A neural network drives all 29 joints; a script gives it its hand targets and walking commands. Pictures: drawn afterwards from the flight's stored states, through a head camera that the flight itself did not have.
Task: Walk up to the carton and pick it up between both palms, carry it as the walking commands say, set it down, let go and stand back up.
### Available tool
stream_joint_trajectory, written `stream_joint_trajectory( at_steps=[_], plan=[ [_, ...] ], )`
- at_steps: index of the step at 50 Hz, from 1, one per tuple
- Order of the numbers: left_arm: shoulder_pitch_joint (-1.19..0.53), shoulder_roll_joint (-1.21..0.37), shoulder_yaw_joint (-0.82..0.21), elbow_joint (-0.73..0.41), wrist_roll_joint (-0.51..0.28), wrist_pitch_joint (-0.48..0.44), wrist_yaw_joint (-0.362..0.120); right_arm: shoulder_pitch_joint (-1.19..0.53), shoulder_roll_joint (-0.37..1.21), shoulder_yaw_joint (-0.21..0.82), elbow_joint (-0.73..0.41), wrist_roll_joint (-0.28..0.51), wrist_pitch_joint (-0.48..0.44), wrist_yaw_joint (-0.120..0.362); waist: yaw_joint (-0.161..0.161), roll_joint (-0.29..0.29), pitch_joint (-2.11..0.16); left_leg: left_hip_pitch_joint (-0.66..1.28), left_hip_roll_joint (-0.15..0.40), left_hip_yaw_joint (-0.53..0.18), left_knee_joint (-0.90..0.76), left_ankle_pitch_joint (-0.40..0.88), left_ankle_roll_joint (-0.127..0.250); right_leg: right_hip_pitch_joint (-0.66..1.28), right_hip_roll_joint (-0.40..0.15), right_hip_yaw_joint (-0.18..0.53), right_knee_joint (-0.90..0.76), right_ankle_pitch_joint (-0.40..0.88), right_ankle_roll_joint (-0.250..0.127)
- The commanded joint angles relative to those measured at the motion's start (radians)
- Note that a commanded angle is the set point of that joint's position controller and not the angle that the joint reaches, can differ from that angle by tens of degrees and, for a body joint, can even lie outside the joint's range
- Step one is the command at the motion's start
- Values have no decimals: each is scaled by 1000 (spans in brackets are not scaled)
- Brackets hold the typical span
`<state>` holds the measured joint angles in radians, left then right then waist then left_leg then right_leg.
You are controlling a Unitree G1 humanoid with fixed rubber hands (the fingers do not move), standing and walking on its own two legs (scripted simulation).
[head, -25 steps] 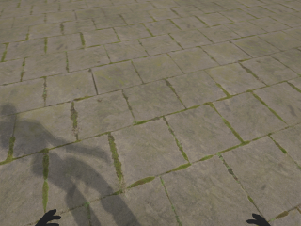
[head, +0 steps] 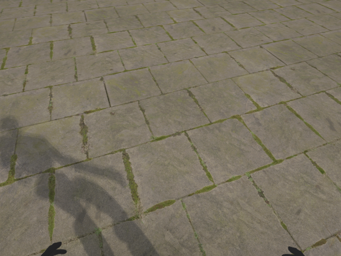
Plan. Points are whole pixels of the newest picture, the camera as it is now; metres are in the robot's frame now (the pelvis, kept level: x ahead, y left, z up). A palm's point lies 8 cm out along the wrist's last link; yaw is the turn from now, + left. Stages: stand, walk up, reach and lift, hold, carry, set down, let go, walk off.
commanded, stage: stand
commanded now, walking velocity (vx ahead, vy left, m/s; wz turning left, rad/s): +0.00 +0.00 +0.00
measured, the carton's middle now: out of the picture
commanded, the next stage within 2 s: walk up in 0.32 s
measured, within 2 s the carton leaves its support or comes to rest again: neither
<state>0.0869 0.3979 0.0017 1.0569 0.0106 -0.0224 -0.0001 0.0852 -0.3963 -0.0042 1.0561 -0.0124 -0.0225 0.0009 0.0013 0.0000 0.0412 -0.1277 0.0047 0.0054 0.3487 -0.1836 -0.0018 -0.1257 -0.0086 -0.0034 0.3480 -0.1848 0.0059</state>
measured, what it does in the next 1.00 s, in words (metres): steps to the right, turning right: right foot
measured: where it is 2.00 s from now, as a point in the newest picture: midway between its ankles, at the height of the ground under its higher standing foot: (274, 237)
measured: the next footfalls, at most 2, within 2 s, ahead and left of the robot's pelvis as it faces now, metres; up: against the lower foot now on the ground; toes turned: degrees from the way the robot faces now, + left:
right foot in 0.84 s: +0.11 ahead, -0.28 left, +0.00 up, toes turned -28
left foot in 1.16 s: +0.32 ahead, -0.17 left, +0.00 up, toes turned -37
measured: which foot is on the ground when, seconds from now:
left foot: down 0.00-0.86, up 0.88-1.00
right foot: down 0.00-0.52, up 0.54-0.82, down 0.84-1.00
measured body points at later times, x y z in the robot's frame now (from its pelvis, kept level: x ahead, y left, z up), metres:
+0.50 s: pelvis +0.01 +0.00 +0.00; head +0.01 +0.00 +0.45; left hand +0.11 +0.32 -0.11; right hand +0.12 -0.32 -0.11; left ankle +0.01 +0.12 -0.75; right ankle +0.00 -0.12 -0.75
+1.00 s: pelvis +0.09 -0.13 -0.01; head +0.09 -0.15 +0.44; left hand +0.38 +0.10 -0.07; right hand +0.03 -0.52 -0.09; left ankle +0.13 +0.02 -0.71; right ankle +0.08 -0.26 -0.75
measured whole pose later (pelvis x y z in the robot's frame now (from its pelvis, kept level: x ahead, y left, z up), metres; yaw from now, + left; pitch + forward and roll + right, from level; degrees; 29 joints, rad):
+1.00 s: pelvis +0.09 -0.13 -0.01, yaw -30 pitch +2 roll +1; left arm 0.15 0.48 0.10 0.72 0.03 0.03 -0.18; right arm 0.15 -0.56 -0.10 0.91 -0.03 -0.09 0.02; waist 0.06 0.02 -0.02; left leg -0.38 0.09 0.06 0.86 -0.46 -0.03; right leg -0.37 0.01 0.03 0.50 -0.18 -0.05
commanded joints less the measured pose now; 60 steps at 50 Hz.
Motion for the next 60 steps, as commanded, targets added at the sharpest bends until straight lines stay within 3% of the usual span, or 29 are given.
stream_joint_trajectory(
  at_steps=[1,25,26,27,28,29,30,32,34,36,39,41,42,43,44,45,46,48,49,50,54,55,56,57,58,59,60],
  plan=[
    [-38,174,30,-41,-1,-9,5,-39,-173,-31,-42,1,-9,-4,0,1,-55,4,119,-98,-59,95,31,2,-117,96,-59,90,-34],
    [-36,175,32,-38,-1,-5,7,-39,-175,-35,-39,1,-5,-6,-1,1,-60,24,123,-94,-65,138,30,21,-121,92,-64,130,-31],
    [-105,294,109,-221,43,24,-52,15,-393,-151,-93,20,-36,-10,-43,16,-101,255,121,-64,34,-109,87,-379,-21,135,79,-34,-93],
    [-199,237,96,-282,43,34,-112,138,-415,-169,-75,12,-39,-22,-102,150,-138,321,308,-223,-95,-297,152,-557,-27,57,275,-155,-77],
    [-243,230,105,-330,64,49,-144,132,-414,-179,-111,8,-49,-32,-109,118,-114,243,499,-284,-199,-358,209,-657,-113,73,449,-151,-48],
    [-206,251,114,-336,71,54,-165,69,-387,-179,-151,6,-58,-35,-72,63,-100,160,548,-267,-217,-309,231,-659,-174,92,551,-151,-21],
    [-150,263,122,-336,66,56,-183,18,-368,-177,-180,6,-69,-36,-34,50,-91,116,538,-186,-218,-268,219,-640,-214,108,588,-139,-3],
    [-78,261,136,-332,55,63,-214,-26,-347,-172,-201,-2,-85,-26,5,43,-66,14,451,-17,-195,-171,198,-530,-226,88,579,-108,14],
    [-87,250,141,-355,37,73,-229,-39,-366,-175,-201,-8,-85,-10,13,73,-66,-41,370,113,-183,-103,174,-430,-208,22,511,-75,7],
    [-112,231,134,-385,33,72,-228,-18,-377,-176,-192,-22,-71,1,13,82,-45,-24,331,181,-147,-76,152,-411,-185,-40,409,-63,-6],
    [-128,252,132,-389,27,69,-219,6,-404,-183,-196,-21,-59,11,1,112,-54,24,321,215,-66,-62,136,-399,-116,-109,312,-31,-30],
    [-73,277,141,-376,29,63,-211,1,-413,-181,-203,-18,-55,14,33,122,-77,-10,309,239,50,-100,127,-307,-73,-130,266,-59,-53],
    [16,306,155,-352,31,55,-203,-10,-392,-171,-208,-19,-55,17,86,49,-130,-77,252,295,238,-60,104,-156,-47,-99,218,-117,-81],
    [176,384,183,-314,28,46,-187,-30,-348,-149,-227,-9,-55,22,172,-142,-174,-264,141,336,558,-81,56,37,-95,127,54,-301,-166],
    [197,495,208,-322,23,45,-176,-38,-301,-118,-249,-5,-60,20,180,-389,-151,-597,15,230,708,-401,18,166,-252,543,-146,-472,-269],
    [156,482,203,-346,16,48,-170,-59,-310,-105,-251,4,-70,16,154,-299,-132,-679,69,72,728,-382,3,194,-285,619,-180,-516,-301],
    [115,425,189,-362,6,46,-165,-58,-333,-115,-235,1,-82,16,124,-202,-115,-632,95,36,671,-325,0,148,-254,545,-182,-483,-280],
    [-6,371,177,-410,15,45,-165,41,-357,-134,-201,-11,-92,9,38,-191,-91,-490,86,38,512,-293,-28,7,-179,434,-164,-372,-226],
    [-48,354,173,-430,19,44,-172,95,-360,-139,-184,-19,-90,8,22,-196,-103,-407,57,51,459,-269,-37,-50,-138,385,-155,-320,-225],
    [-60,347,171,-442,22,41,-177,119,-356,-142,-187,-25,-86,8,19,-198,-111,-355,35,59,411,-257,-39,-89,-120,371,-150,-319,-233],
    [-89,341,171,-484,38,37,-190,163,-327,-145,-217,-19,-91,1,22,-215,-126,-212,-4,67,325,-147,-14,-235,-131,434,-150,-416,-254],
    [-114,336,167,-494,40,37,-191,190,-319,-146,-217,-16,-95,0,5,-210,-113,-142,-10,65,293,-107,-6,-308,-121,432,-135,-424,-245],
    [-154,322,160,-505,40,38,-191,240,-314,-149,-209,-15,-101,-2,-34,-184,-99,-13,-14,65,225,-47,8,-421,-91,402,-85,-427,-218],
    [-187,284,147,-515,42,38,-189,319,-330,-159,-197,-20,-107,-8,-83,-132,-101,162,-17,67,168,-44,26,-563,-44,354,-1,-418,-169],
    [-202,230,127,-528,41,31,-186,432,-372,-171,-187,-32,-114,-18,-149,-16,-122,354,43,-8,34,-148,48,-716,33,260,141,-380,-93],
    [-174,148,104,-522,44,19,-177,502,-439,-186,-189,-54,-121,-36,-164,277,-161,378,281,-347,-81,-350,59,-788,144,218,555,-287,-72],
    [-104,187,106,-506,59,28,-171,296,-478,-188,-264,-26,-135,-45,-43,176,-53,111,547,-629,-299,-685,122,-832,34,218,712,-199,-22]
  ],
)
